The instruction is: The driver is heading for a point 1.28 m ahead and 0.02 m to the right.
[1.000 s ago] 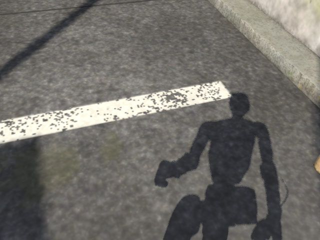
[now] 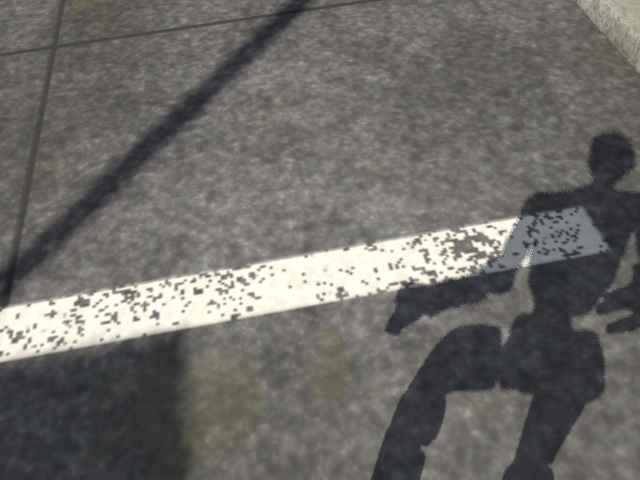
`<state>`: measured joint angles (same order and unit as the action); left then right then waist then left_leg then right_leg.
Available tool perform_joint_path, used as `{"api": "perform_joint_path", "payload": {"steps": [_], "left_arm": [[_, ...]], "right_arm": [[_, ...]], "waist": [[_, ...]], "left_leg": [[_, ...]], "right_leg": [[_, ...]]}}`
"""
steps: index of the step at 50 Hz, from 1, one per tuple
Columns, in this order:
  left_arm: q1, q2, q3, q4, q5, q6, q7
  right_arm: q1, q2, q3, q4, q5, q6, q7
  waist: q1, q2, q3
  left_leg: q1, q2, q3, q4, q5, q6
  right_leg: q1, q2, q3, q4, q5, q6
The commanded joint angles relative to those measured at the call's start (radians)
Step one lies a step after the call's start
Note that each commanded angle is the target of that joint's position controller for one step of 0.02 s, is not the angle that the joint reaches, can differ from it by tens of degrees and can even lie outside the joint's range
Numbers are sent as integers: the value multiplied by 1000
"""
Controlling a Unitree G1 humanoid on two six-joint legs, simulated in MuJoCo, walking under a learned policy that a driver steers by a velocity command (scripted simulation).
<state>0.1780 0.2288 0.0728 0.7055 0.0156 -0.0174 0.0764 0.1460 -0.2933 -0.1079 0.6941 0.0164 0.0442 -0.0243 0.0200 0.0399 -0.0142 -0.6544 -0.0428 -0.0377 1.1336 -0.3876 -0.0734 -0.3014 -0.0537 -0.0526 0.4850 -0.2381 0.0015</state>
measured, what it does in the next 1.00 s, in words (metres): steps on the spot: left foot, then right foot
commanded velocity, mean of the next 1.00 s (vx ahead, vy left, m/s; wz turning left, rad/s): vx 0.00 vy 0.00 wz -0.01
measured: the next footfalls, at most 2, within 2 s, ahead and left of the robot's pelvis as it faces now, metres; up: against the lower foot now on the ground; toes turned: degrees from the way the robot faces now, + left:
left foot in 0.20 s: +0.04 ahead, +0.16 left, +0.00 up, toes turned +11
right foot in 0.66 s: +0.00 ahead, -0.06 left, +0.00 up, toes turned +3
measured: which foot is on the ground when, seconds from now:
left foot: up 0.00-0.18, down 0.20-0.68, up 0.70-1.00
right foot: down 0.00-0.20, up 0.22-0.64, down 0.66-1.00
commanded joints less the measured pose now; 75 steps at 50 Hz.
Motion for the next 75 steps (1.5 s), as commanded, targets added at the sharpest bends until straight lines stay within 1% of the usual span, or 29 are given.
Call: {"api": "perform_joint_path", "payload": {"steps": [1, 9, 10, 11, 12, 15, 16, 21, 27, 32, 33, 35, 36, 37, 40, 44, 49, 50, 51, 52, 53, 54, 56, 59, 62, 66, 72, 74, 75], "left_arm": [[-48, 150, 38, -85, 1, 4, 5], [-8, 200, 60, -61, -37, 10, -23], [46, 169, 53, -38, -30, 9, -27], [35, 107, 34, -67, 3, 8, -31], [-74, 95, 22, -137, 4, 3, -16], [-82, 135, 40, -88, -9, 13, -10], [-67, 144, 44, -79, -3, 20, -5], [26, 73, 16, -23, -16, 31, -12], [-30, 128, 13, -67, -30, 32, -34], [64, 103, 8, -52, -18, 27, -53], [72, 132, 13, -61, -9, 26, -54], [96, 235, 43, -79, -19, 24, -44], [111, 212, 37, -99, 0, 13, -40], [96, 201, 34, -111, 12, 0, -36], [-36, 190, 31, -160, -26, -2, -29], [-18, 188, 36, -170, -28, 24, -32], [-52, 203, 41, -185, -55, 42, -37], [-50, 189, 39, -189, -59, 45, -35], [-28, 135, 26, -196, -44, 46, -35], [-7, 111, 24, -222, -40, 34, -39], [-24, 205, 51, -210, -27, 23, -43], [64, 177, 22, -132, 56, -29, -82], [25, 172, 30, -106, 52, -72, -84], [11, 137, 17, -102, 24, -66, -123], [-27, 138, 18, -110, 24, -66, -118], [6, 82, -4, -99, 51, -62, -120], [78, 76, -11, -85, 21, -109, -119], [217, 125, 17, -57, 34, -143, -102], [377, 242, 43, -49, 45, -149, -76]], "right_arm": [[-62, -4, 13, -113, 6, 2, 5], [29, -38, 1, -132, 0, 8, 43], [78, -72, -15, -122, -4, 5, 35], [109, -185, -44, -142, -15, -2, 17], [121, -233, -46, -158, -47, -15, 19], [25, -112, -6, -168, -32, -46, 13], [-29, -79, 8, -173, -16, -47, 8], [-60, 40, 63, -131, -48, -67, 1], [-15, -68, 27, -91, -36, -46, -16], [-42, -81, 15, -80, -3, -31, -37], [-26, -68, 14, -70, 2, -33, -41], [-120, -13, 21, -122, -28, -49, -41], [-193, -21, 17, -141, -28, -53, -37], [-173, -19, 10, -130, -18, -51, -26], [-104, -17, 6, -101, -27, -35, -16], [-107, 23, 27, -117, -17, -39, -22], [-5, -18, 15, -97, 2, -55, -9], [37, -40, 5, -85, -3, -59, -7], [92, -108, -12, -85, -20, -58, -13], [48, -190, -28, -87, -46, -47, -12], [56, -144, -19, -118, -66, -60, -10], [36, -23, 21, -129, -72, -138, 9], [-101, 41, 70, -139, -41, -192, 30], [-49, -5, 62, -116, -45, -185, 0], [104, -8, 66, -59, -60, -174, 12], [62, -38, 61, -57, -48, -177, 36], [77, -75, 36, -18, -43, -145, 42], [124, 24, 61, 12, -92, -137, 45], [181, 153, 94, -29, -94, -153, 48]], "waist": [[4, -197, -62], [-13, -239, -79], [-22, -154, -88], [-12, 115, -97], [-66, 321, -120], [-46, 91, -115], [-27, 94, -110], [1, 92, -103], [-65, 81, 5], [-3, 28, -20], [-1, -10, -21], [13, -340, -15], [63, -342, -20], [48, -276, -40], [-24, -115, -59], [-7, -177, -94], [-43, -241, -97], [-56, -215, -110], [-51, -54, -147], [3, 277, -76], [-45, 220, -92], [-47, 246, 4], [33, 132, 12], [-20, 64, -16], [-97, 80, -23], [-57, 66, -25], [-19, 48, -3], [51, -39, -74], [55, -280, -235]], "left_leg": [[-35, 57, 42, -67, 65, -27], [345, 14, 155, -604, 162, 80], [479, 21, 96, -688, 297, 115], [653, 249, -230, -715, 655, 199], [634, 442, -485, -762, 723, 413], [538, 305, -302, -765, 413, 311], [502, 281, -259, -767, 394, 281], [378, 217, -111, -820, 241, 256], [427, 301, -197, -831, 121, 323], [417, 289, -131, -744, 260, 274], [380, 247, -73, -673, 254, 220], [135, -17, 145, -354, 29, 65], [24, -27, 61, -147, -186, 50], [-17, -8, 4, -2, -215, 41], [12, 25, -15, 5, -75, 15], [136, 2, 21, -241, -38, 1], [357, -29, 38, -643, 119, 20], [457, -2, 21, -735, 203, 41], [607, 197, -156, -769, 272, 116], [601, 427, -426, -813, 445, 285], [552, 482, -502, -863, 241, 374], [424, 405, -519, -969, -327, 386], [378, 329, -342, -998, -322, 268], [468, 276, -162, -995, -190, 210], [612, 297, -141, -989, -144, 252], [506, 312, -72, -1029, -77, 287], [447, 331, -102, -879, -89, 314], [231, 231, -40, -629, -61, 254], [52, 65, 81, -245, -118, 157]], "right_leg": [[145, -202, 89, -124, 417, -174], [95, -253, 26, 15, 251, -120], [6, -217, -27, 121, 150, -56], [-249, -112, -124, 423, -173, 44], [-463, 15, -17, 640, -448, 88], [-442, -28, 108, 758, -267, 68], [-414, -32, 107, 737, -208, 75], [-183, -43, 94, 551, -53, 75], [-149, -20, 43, 330, -208, 46], [-13, 17, 5, 92, -35, -31], [36, -8, 73, 17, 101, -68], [120, -251, 490, -118, 313, -273], [173, -306, 573, -167, 339, -334], [193, -294, 546, -152, 334, -328], [150, -183, 391, -94, 390, -223], [127, -125, 368, -52, 396, -205], [62, -95, 464, -17, 315, -180], [10, -60, 456, 14, 219, -141], [-135, 15, 370, 192, -32, -79], [-397, 176, 159, 388, -406, -3], [-420, 87, 179, 634, -402, 38], [-495, 114, 289, 840, -190, 18], [-515, 122, 242, 978, -40, 6], [-526, 97, 166, 1015, -3, 45], [-598, 73, 171, 894, -35, 80], [-383, 4, 49, 518, -67, 73], [-32, 28, 10, -49, 44, -66], [316, -26, 98, -38, 99, -126], [563, -286, 395, -54, 343, -339]]}}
